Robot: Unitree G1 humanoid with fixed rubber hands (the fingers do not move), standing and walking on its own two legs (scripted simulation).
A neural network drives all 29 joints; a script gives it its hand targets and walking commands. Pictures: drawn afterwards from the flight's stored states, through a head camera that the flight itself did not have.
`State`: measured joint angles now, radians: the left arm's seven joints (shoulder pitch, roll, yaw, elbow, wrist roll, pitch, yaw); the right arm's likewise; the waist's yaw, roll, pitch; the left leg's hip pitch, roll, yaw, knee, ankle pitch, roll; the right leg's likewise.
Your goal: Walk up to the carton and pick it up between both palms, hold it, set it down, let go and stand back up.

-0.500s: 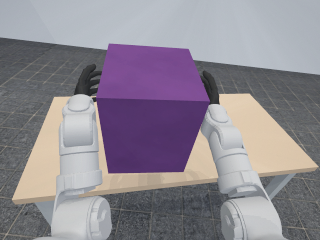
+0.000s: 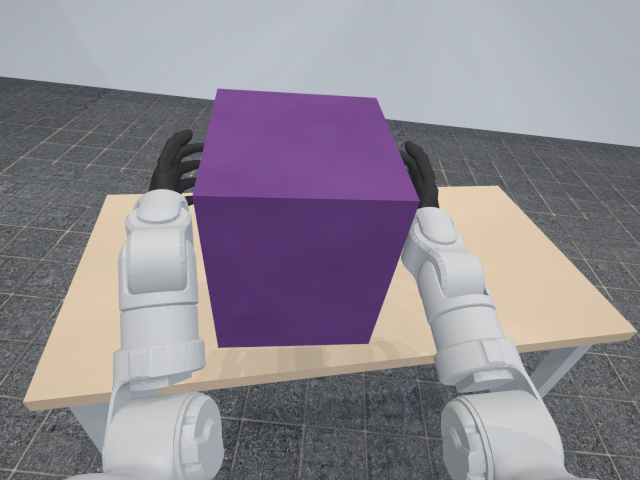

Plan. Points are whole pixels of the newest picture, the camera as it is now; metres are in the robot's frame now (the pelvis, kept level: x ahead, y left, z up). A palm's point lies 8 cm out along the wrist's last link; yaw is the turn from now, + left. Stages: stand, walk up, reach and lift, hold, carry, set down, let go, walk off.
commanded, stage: hold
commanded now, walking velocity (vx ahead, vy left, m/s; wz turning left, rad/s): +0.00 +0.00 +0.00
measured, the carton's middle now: (297, 223) +0.39 +0.01 +0.17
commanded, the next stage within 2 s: set down in 0.22 s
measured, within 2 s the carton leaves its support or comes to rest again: neither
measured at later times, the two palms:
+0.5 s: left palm (164, 196) +0.36 +0.16 +0.22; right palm (417, 205) +0.36 -0.13 +0.22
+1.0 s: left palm (183, 223) +0.40 +0.15 +0.15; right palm (403, 226) +0.39 -0.14 +0.16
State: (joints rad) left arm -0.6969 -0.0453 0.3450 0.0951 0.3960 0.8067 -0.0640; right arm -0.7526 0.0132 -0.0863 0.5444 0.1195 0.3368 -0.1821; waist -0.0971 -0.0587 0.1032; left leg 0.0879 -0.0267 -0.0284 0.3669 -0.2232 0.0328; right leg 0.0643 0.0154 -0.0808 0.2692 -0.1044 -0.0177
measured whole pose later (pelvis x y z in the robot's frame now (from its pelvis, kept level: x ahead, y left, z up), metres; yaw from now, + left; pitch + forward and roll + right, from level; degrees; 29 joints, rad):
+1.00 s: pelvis +0.04 +0.00 +0.00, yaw +2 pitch -11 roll -2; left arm -0.49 -0.05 0.24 0.09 0.35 0.52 -0.05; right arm -0.52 0.04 -0.06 0.51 0.06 -0.05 -0.18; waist -0.08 -0.10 0.13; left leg 0.10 -0.02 -0.06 0.37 -0.28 0.03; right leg 0.10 0.02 -0.11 0.25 -0.16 -0.01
